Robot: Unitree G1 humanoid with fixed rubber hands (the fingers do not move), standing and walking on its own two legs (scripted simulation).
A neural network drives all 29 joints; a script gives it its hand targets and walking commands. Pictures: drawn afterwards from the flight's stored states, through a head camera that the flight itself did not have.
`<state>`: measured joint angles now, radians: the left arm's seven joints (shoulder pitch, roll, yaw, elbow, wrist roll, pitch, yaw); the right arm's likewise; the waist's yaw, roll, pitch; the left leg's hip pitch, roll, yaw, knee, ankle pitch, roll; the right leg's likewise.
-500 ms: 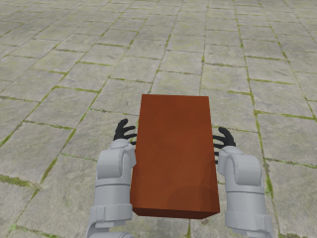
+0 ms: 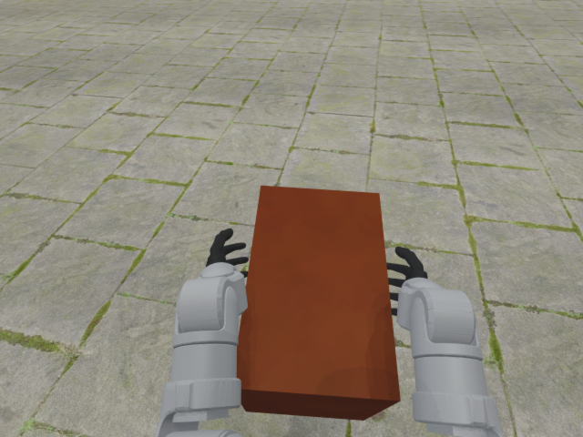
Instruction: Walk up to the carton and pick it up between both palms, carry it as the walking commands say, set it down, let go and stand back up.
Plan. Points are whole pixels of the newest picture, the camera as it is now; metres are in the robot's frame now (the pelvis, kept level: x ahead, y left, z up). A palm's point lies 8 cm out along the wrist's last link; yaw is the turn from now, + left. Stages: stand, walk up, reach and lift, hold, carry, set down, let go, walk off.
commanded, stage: carry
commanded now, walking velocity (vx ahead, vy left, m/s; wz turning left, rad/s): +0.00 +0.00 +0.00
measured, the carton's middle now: (312, 303) +0.34 +0.00 +0.01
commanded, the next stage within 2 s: none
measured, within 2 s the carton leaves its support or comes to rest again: neither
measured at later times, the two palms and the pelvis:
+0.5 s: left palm (221, 278) +0.32 +0.13 +0.09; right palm (415, 291) +0.31 -0.13 +0.08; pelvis +0.00 +0.00 +0.00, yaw +0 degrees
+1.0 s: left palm (229, 275) +0.31 +0.11 +0.11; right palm (426, 292) +0.30 -0.14 +0.09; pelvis +0.00 -0.01 +0.00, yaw +0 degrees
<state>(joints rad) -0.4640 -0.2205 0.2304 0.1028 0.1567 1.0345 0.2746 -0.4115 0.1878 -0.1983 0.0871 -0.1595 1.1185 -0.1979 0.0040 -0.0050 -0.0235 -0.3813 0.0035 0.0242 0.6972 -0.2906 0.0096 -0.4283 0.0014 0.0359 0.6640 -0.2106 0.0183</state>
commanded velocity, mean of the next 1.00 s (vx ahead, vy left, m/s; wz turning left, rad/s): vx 0.00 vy -0.09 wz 0.26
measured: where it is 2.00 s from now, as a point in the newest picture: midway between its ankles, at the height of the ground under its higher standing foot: outside the picture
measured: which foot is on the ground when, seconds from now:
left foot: down 0.00-1.00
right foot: down 0.00-1.00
